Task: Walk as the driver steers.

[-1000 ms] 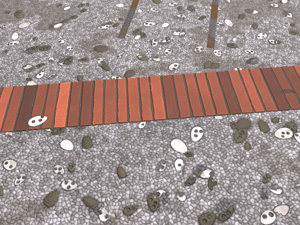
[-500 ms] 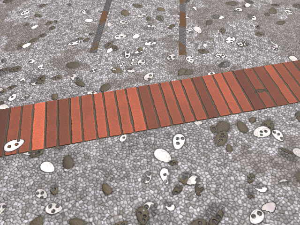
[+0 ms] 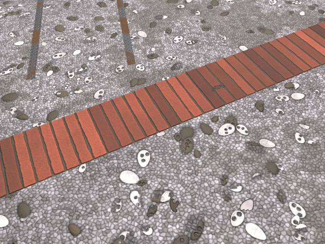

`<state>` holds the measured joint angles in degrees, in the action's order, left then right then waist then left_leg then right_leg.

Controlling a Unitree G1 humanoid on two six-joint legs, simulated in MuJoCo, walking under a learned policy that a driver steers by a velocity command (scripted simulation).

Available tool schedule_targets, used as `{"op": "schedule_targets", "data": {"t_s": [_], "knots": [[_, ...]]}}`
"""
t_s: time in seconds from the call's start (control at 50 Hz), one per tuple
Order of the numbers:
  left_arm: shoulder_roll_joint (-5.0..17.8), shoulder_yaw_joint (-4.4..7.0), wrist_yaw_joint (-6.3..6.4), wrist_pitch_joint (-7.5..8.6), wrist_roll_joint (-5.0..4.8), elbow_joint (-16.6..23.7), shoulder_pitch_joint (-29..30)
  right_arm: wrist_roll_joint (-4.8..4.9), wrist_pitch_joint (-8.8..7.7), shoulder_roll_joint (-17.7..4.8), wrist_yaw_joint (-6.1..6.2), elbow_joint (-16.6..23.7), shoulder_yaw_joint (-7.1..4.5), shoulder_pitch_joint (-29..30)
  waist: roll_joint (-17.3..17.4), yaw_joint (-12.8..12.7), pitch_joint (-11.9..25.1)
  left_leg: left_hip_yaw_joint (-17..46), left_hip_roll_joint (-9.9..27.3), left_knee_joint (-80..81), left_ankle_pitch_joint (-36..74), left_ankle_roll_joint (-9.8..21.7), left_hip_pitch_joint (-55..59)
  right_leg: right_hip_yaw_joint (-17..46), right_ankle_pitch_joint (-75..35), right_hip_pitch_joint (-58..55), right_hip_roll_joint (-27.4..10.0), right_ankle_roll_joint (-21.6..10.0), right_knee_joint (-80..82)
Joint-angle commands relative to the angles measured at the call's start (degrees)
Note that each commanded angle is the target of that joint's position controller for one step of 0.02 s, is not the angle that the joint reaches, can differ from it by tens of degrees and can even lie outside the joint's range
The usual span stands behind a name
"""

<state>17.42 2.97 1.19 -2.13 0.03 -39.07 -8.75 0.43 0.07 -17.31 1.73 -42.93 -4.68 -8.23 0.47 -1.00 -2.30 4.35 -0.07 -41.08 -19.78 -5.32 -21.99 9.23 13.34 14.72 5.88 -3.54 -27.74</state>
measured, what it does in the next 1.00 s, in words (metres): steps on the spot, turning left: left foot, then left foot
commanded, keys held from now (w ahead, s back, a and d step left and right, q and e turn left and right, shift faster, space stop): q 0.70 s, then no key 0.14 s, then e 0.16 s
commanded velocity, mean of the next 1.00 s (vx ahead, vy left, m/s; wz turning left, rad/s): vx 0.00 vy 0.00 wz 0.29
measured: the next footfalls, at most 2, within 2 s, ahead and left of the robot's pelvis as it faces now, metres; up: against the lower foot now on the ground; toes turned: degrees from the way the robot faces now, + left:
left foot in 0.06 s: +0.05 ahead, +0.15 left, +0.00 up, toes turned -3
left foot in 0.70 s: +0.01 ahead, +0.18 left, +0.00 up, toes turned +20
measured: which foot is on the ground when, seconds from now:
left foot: up 0.00-0.04, down 0.06-0.40, up 0.42-0.68, down 0.70-1.00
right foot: down 0.00-0.70, up 0.72-1.00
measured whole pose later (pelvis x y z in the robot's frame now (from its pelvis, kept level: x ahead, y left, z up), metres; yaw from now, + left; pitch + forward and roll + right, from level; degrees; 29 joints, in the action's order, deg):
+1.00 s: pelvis +0.00 +0.09 +0.00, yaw +21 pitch +0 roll +0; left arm 17.4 3.5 1.5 -2.3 -0.4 -44.6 -11.0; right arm -1.5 -0.1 -13.4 0.5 -38.9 -1.0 -8.0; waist -2.4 -0.6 -2.6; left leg -0.6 -3.3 -25.7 -12.6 4.0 -13.1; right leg 1.9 21.0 21.2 -3.7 4.9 -45.3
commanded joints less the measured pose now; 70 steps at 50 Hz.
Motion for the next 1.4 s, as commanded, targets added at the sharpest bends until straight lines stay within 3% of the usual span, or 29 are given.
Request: {"op": "schedule_targets", "data": {"t_s": [0.02, 0.06, 0.08, 0.1, 0.14, 0.2, 0.36, 0.42, 0.44, 0.48, 0.56, 0.64, 0.68, 0.7, 0.72, 0.74, 0.76, 0.82, 0.92, 0.98, 1.04, 1.14, 1.16, 1.18, 1.2, 1.22, 1.26, 1.32, 1.4], "knots": [[7.04, 1.34, 0.01, 0.32, -0.08, 2.83, 1.86, 0.06, -1.71, -4.29, -0.76, 3.72, -0.71, 0.31, -8.07, 0.47, 6.34, -1.01, 0.79, 9.30, 2.94, 1.48, 4.71, 13.92, -19.60, -5.40, -15.34, -8.66, 3.87], [2.60, -0.37, -0.04, 0.94, 0.49, 0.88, -0.82, -1.32, -2.32, -3.48, -1.43, 2.58, 0.16, -1.57, -4.62, 1.14, 7.12, 1.87, 3.93, 22.41, 21.11, 3.66, 16.24, 10.18, -12.84, -1.84, -11.79, -3.42, 3.00], [2.36, -0.47, -0.19, 1.56, 2.24, 0.00, -4.92, -1.82, -2.29, -7.61, -1.25, 3.50, -0.25, -0.63, 3.77, -2.55, 8.00, 9.81, 10.75, 21.03, 34.42, 6.80, 18.86, 4.72, -2.15, -0.29, -6.98, -0.28, -2.16], [2.76, -0.12, -0.32, 1.89, 2.13, -0.70, -7.05, -2.23, -2.20, -6.79, -1.43, 3.38, 0.43, 3.24, 8.61, -5.73, 6.67, 11.54, 12.87, 19.63, 31.92, 12.67, 12.26, 0.92, 5.58, -2.93, -4.69, 2.42, 0.89], [6.79, 0.87, 0.09, 1.91, 2.02, -0.93, -1.17, -0.88, -2.26, -6.07, -1.99, 3.69, 0.30, 3.85, 7.13, -1.49, 3.92, 10.02, 7.98, 20.97, 16.38, 11.28, 8.79, -0.87, 1.03, -4.78, -4.35, 4.02, 1.33], [6.31, 1.29, 0.99, 1.21, 1.08, -0.29, 0.33, 0.00, -2.47, -9.18, -1.61, 3.39, -0.28, 1.90, 8.76, -0.55, 2.88, 13.67, 8.25, 20.70, 17.25, 11.63, 8.58, -2.41, -0.64, -3.04, -4.00, 3.68, -0.88], [5.59, 2.88, 0.55, 2.35, 0.33, -1.06, -2.77, 1.02, 0.40, -8.77, -0.05, 6.89, -0.84, 2.75, 1.87, 0.14, 5.82, 15.86, 4.10, 12.89, 19.76, 11.88, 5.10, -3.36, -4.04, -5.47, -5.90, 1.80, 0.51], [9.05, 3.88, 0.70, 2.24, 1.17, -0.80, -4.03, 0.80, 0.86, -6.82, -0.54, 7.92, -0.43, 1.21, -12.22, 0.33, 4.56, 3.00, -4.27, -4.46, -3.78, 5.49, -7.83, 11.95, -19.33, -11.94, -22.92, -9.24, 8.53], [8.05, 3.37, 1.05, 2.56, 1.42, 0.34, -3.15, 0.55, 0.93, -8.54, -0.75, 7.91, -1.21, 1.18, -11.98, -0.30, 4.76, 1.86, -2.66, -17.94, -16.43, 3.89, -10.99, 15.66, -27.33, -11.67, -29.14, -14.12, 9.14], [7.25, 2.83, 1.58, 2.83, 0.58, 1.48, 0.52, 1.06, 1.67, -8.70, -1.21, 7.13, -1.87, -0.27, -4.12, 1.86, 3.14, 2.65, 0.63, -25.06, -13.66, 2.38, -12.08, 8.54, -28.34, -9.71, -26.81, -12.31, 7.99], [9.53, 3.59, 1.77, 1.64, 0.22, 0.60, -0.39, 1.19, 2.08, -4.75, -2.30, 9.19, -0.05, 2.90, -7.47, -0.76, 3.33, -3.22, 2.22, -13.41, -5.33, 0.40, -9.17, -3.06, -29.59, -11.98, -20.79, -9.22, 7.59], [11.29, 4.25, 1.10, 0.81, -0.76, 0.40, -0.91, 1.37, 2.27, -6.27, -3.52, 10.76, -0.42, 1.88, -9.59, -1.07, 5.85, -7.62, 1.16, 0.39, -1.31, 2.07, -0.08, -6.78, -28.70, -11.36, -21.98, -7.84, 4.99], [10.63, 4.04, 0.71, 1.28, -1.92, 0.11, -0.19, 0.86, 2.64, -6.92, -3.28, 9.78, -1.22, -2.38, -8.34, 1.49, 6.32, -9.64, -0.98, 11.52, 7.59, 4.69, 7.61, -9.67, -23.04, -8.03, -20.98, -4.56, -0.39], [8.58, 3.53, 0.24, 1.85, -1.53, -1.30, -3.65, 0.58, 2.71, -9.05, -2.50, 9.31, -2.21, -5.17, -3.58, 2.10, 7.15, -6.10, -0.81, 16.97, 15.70, 6.91, 15.24, -13.35, -15.36, -2.90, -18.19, -0.67, -7.76], [4.98, 2.29, -0.12, 2.17, 1.53, 0.07, -4.13, 0.55, 2.61, -15.78, -1.34, 10.48, -3.76, -7.21, 12.16, 1.48, 7.78, 13.92, 12.92, 18.99, 37.51, 12.70, 26.04, -17.52, 10.97, 13.22, -11.86, 5.37, -24.48], [4.68, 1.92, 0.25, 2.28, 1.54, 2.78, 0.87, -1.83, 1.32, -16.86, -1.86, 11.87, -3.21, -7.18, 15.18, 3.76, 11.00, 28.07, 24.40, 20.11, 44.55, 25.54, 22.16, -9.96, 28.01, 20.63, -5.50, 7.39, -36.79], [7.43, 2.74, 0.52, 1.87, 0.10, 2.46, 2.38, -2.14, 0.06, -13.56, -2.39, 11.59, -2.32, -6.85, 7.97, 4.98, 10.93, 23.75, 22.50, 21.30, 39.38, 26.38, 20.44, -5.85, 26.14, 20.74, -7.48, 7.34, -42.21], [7.98, 3.33, 1.49, 0.86, 0.17, 0.10, 0.53, -0.38, -0.73, -8.90, -1.76, 10.73, -0.70, 0.11, 5.20, 1.11, 5.88, 12.48, 13.96, 21.38, 28.83, 18.54, 14.55, -5.39, 13.66, 18.51, -9.68, 7.32, -38.17], [3.12, 1.48, 0.57, 0.54, -0.37, -2.42, -2.50, -1.64, -1.14, -2.50, -0.93, 8.71, 1.89, 1.95, 6.27, 0.11, 7.41, 3.94, 10.10, 22.77, 24.99, 17.06, 12.38, -6.24, 5.60, 7.25, -10.41, 8.88, -23.11], [4.17, 1.13, 0.14, 0.56, -0.51, -1.55, 0.10, -2.30, -0.90, -5.24, -0.99, 6.41, 1.19, 0.41, 7.45, 2.38, 4.64, 5.24, 11.50, 24.08, 16.08, 17.97, 10.95, -7.51, 7.57, 3.33, -10.07, 8.49, -14.49], [6.72, 1.75, 0.19, 0.70, -1.09, -0.82, 0.08, -1.40, -0.21, -8.22, -0.78, 5.58, 0.15, 0.87, 6.69, 2.61, 1.96, 8.21, 14.10, 23.43, 13.67, 19.18, 11.55, -8.48, 9.86, 5.34, -9.18, 7.43, -12.39], [5.77, 1.57, -0.54, 1.21, -0.58, -0.84, -3.42, 0.05, 0.83, -8.27, 0.32, 4.52, -0.63, 0.92, 3.91, 0.07, 3.65, 4.66, 13.90, 16.91, 24.22, 16.15, 14.26, -9.52, -2.38, 1.08, -8.38, 3.69, -0.77], [7.57, 1.97, -0.45, 1.18, -0.36, -0.74, -4.52, -0.21, 0.72, -7.44, 0.54, 4.74, -0.67, 0.32, 0.71, 0.36, 5.21, 1.60, 11.04, 13.36, 15.17, 13.16, 11.92, -5.80, -10.07, -2.28, -10.15, 1.38, 1.26], [11.90, 3.31, 0.02, 1.12, -1.07, -1.86, -6.67, -1.45, 0.26, -4.93, 0.41, 6.96, -0.24, 1.35, -10.19, 2.34, 6.17, -6.17, 3.27, 5.99, 2.30, 9.00, 4.89, 3.92, -10.20, -5.80, -15.64, -4.03, 2.54], [12.03, 3.87, -0.20, 1.57, -1.73, -2.32, -10.15, -1.74, -0.32, -3.44, 0.17, 8.53, 0.13, 6.89, -14.25, -1.59, 4.69, -10.20, -4.26, -2.63, -8.15, 5.86, -4.64, 16.12, 4.67, -9.08, -20.91, -11.24, 8.61], [11.10, 3.52, -0.32, 2.60, -0.73, -2.59, -13.70, -0.63, -1.08, -3.98, -0.50, 9.91, -0.13, 10.56, -15.09, -4.83, 2.05, -4.70, -4.34, -12.53, -17.50, 5.93, -14.57, 25.81, 14.31, -12.11, -25.38, -15.12, 15.42], [9.43, 2.98, 0.00, 4.58, -0.70, -1.87, -10.47, 1.15, -2.48, -5.21, -2.04, 9.10, -0.92, 7.70, -9.81, -1.62, -0.95, 0.53, -0.06, -17.31, -12.23, 7.03, -20.87, 24.14, 21.41, -13.36, -23.99, -12.90, 16.39], [8.85, 2.81, 0.69, 4.10, -1.47, -0.58, -8.59, -0.03, -4.52, -4.34, -3.29, 8.51, -0.69, 8.91, -7.71, -1.77, -0.26, -2.09, 0.17, -6.65, -2.83, 5.45, -15.92, 15.58, 13.37, -12.65, -18.36, -9.27, 16.32], [10.79, 3.61, 0.58, 3.44, -1.44, 1.30, -8.55, 0.66, -5.66, -2.93, -4.20, 8.06, -0.16, 7.29, -9.82, -1.38, 1.35, -4.73, -2.67, 5.89, 1.69, 3.67, -0.50, 10.85, 9.22, -3.21, -14.62, -8.13, 13.92]]}}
